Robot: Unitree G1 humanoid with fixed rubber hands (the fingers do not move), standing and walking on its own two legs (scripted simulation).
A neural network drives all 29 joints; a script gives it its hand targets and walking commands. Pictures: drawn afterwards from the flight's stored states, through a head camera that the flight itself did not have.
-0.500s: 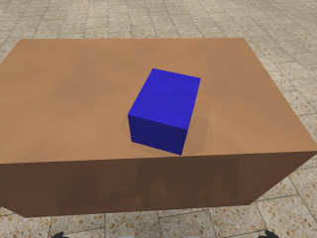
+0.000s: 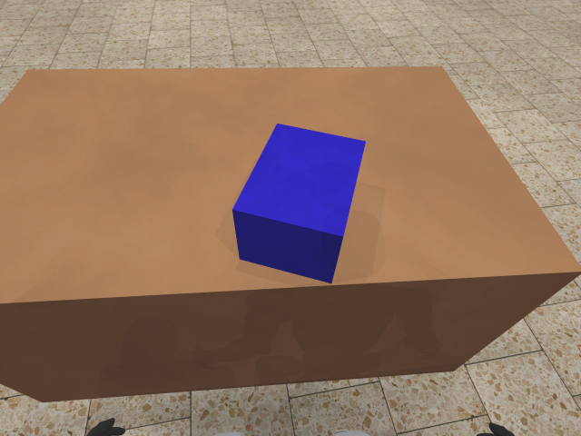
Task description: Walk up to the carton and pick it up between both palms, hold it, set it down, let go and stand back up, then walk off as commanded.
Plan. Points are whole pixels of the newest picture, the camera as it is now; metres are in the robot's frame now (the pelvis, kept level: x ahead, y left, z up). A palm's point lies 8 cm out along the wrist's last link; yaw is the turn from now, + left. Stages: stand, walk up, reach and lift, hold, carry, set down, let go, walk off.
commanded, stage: walk up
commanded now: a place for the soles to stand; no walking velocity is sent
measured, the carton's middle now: (303, 199) +0.52 +0.00 -0.03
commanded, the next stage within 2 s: none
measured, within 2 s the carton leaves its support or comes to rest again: neither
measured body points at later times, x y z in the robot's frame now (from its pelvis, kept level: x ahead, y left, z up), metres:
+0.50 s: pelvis +0.00 +0.02 +0.00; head +0.03 +0.02 +0.45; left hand +0.11 +0.31 -0.11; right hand +0.10 -0.29 -0.11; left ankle +0.00 +0.11 -0.71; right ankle +0.04 -0.13 -0.71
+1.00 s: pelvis +0.01 -0.08 +0.00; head +0.04 -0.06 +0.45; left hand +0.12 +0.22 -0.12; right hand +0.09 -0.40 -0.10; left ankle +0.00 +0.08 -0.67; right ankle +0.06 -0.17 -0.71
